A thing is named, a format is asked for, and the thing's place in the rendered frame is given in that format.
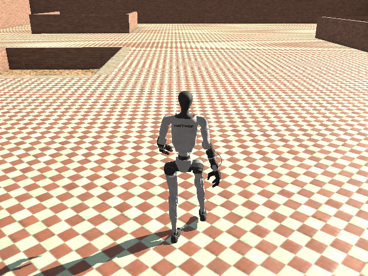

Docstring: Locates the right robot hand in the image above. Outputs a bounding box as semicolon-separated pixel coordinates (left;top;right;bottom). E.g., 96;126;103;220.
207;170;221;187

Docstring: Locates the robot left upper arm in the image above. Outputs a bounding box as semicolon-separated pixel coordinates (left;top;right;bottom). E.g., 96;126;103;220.
158;115;173;145

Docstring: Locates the left robot forearm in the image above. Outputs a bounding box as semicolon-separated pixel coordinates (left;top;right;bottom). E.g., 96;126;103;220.
157;137;166;150

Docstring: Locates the left robot hand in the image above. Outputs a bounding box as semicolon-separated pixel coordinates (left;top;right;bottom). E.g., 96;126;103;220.
159;144;173;155

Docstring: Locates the humanoid robot head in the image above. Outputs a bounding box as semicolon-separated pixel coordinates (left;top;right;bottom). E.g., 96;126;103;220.
175;91;194;119

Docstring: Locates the robot left shin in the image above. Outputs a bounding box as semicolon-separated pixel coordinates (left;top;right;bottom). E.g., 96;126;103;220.
168;196;178;235

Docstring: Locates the robot right upper arm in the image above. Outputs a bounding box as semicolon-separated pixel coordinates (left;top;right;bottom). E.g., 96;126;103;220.
197;116;211;150

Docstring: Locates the right robot forearm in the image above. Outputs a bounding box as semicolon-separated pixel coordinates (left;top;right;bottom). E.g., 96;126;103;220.
206;141;219;171

